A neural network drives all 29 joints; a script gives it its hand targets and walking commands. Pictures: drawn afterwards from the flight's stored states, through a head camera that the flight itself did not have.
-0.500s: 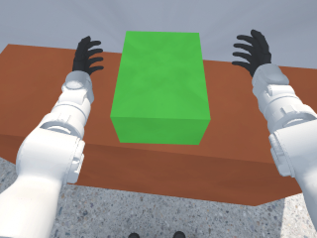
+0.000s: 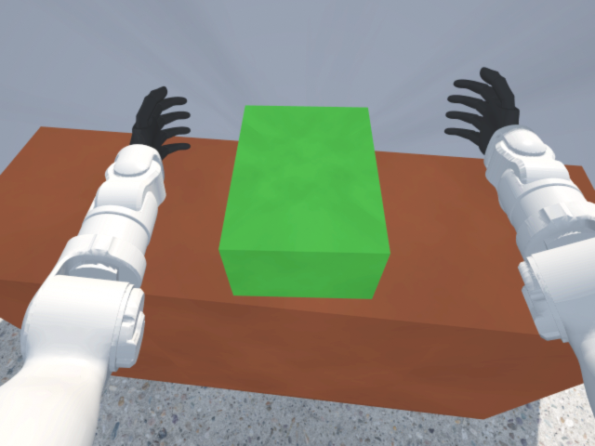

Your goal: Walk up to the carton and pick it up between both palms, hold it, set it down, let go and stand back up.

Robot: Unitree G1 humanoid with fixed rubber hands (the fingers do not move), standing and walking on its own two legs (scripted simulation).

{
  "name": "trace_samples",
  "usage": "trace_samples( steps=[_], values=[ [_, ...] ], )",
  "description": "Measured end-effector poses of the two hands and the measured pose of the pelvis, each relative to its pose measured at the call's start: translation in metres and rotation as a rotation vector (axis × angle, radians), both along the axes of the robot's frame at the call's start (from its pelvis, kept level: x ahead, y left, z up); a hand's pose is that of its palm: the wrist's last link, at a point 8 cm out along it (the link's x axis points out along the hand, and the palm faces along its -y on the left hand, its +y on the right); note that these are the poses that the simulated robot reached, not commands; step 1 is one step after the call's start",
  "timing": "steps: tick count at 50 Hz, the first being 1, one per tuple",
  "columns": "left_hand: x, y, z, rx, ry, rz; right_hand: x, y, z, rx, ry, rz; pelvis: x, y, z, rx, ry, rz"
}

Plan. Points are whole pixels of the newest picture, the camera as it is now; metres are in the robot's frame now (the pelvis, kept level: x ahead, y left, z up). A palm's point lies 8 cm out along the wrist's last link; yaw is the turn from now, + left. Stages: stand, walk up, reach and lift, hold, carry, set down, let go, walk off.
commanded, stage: set down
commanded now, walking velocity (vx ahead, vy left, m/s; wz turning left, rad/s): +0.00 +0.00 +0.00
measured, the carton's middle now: (304, 196) +0.52 +0.04 -0.01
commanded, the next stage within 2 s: none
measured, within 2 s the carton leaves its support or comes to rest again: neither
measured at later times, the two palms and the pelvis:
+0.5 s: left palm (152, 208) +0.38 +0.23 +0.11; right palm (492, 204) +0.41 -0.20 +0.12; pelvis -0.01 +0.00 +0.00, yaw +0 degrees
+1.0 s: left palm (130, 281) +0.30 +0.25 +0.07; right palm (485, 280) +0.33 -0.20 +0.07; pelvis +0.00 +0.02 +0.01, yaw +0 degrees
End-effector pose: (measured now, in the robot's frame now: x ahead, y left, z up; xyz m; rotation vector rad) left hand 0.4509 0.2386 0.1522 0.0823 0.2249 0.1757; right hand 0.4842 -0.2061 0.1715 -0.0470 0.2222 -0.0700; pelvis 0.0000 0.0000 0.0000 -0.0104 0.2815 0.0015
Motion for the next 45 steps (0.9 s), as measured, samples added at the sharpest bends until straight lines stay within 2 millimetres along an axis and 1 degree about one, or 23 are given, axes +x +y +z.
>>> trace_samples(
  steps=[3,7,11,15,19,24,28,32,35,38,41,45],
  values=[
    [-0.013,-0.001,-0.014,0.003,0.018,-0.009,-0.011,0.001,-0.016,-0.004,0.016,0.018,-0.002,0.001,0.002,0.001,-0.033,-0.003],
    [-0.033,0.0,-0.032,-0.006,0.024,-0.004,-0.029,0.008,-0.041,0.008,0.025,0.047,-0.006,0.003,0.003,0.002,-0.06,-0.002],
    [-0.044,0.0,-0.036,-0.017,0.01,0.012,-0.042,0.016,-0.055,0.026,0.021,0.067,-0.012,0.003,0.002,0.004,-0.059,0.0],
    [-0.047,-0.004,-0.032,-0.025,-0.002,0.012,-0.05,0.019,-0.056,0.028,0.018,0.067,-0.016,0.003,0.001,0.005,-0.059,0.001],
    [-0.051,-0.011,-0.029,-0.034,-0.006,-0.004,-0.057,0.013,-0.052,0.015,0.016,0.053,-0.016,0.003,0.002,0.005,-0.089,0.001],
    [-0.065,-0.013,-0.036,-0.039,-0.001,-0.008,-0.073,0.003,-0.053,0.0,0.017,0.038,-0.014,0.002,0.005,0.008,-0.153,0.0],
    [-0.079,-0.009,-0.047,-0.04,0.006,0.002,-0.086,0.0,-0.062,-0.002,0.024,0.042,-0.011,0.002,0.006,0.009,-0.188,0.002],
    [-0.088,-0.008,-0.058,-0.058,0.014,0.013,-0.096,0.004,-0.074,0.028,0.028,0.044,-0.009,0.003,0.005,0.01,-0.182,0.007],
    [-0.091,-0.01,-0.058,-0.059,0.007,0.005,-0.1,0.011,-0.08,0.058,0.01,0.051,-0.007,0.005,0.006,0.009,-0.178,0.006],
    [-0.098,-0.01,-0.057,-0.044,0.004,-0.004,-0.109,0.016,-0.088,0.079,0.0,0.05,-0.005,0.008,0.007,0.007,-0.2,0.004],
    [-0.11,-0.004,-0.06,-0.039,0.01,0.003,-0.121,0.017,-0.093,0.076,-0.014,0.044,-0.001,0.011,0.009,0.006,-0.225,0.005],
    [-0.129,0.005,-0.07,-0.044,0.021,0.021,-0.138,0.013,-0.095,0.053,-0.04,0.036,0.003,0.014,0.009,0.006,-0.256,0.006]
  ],
)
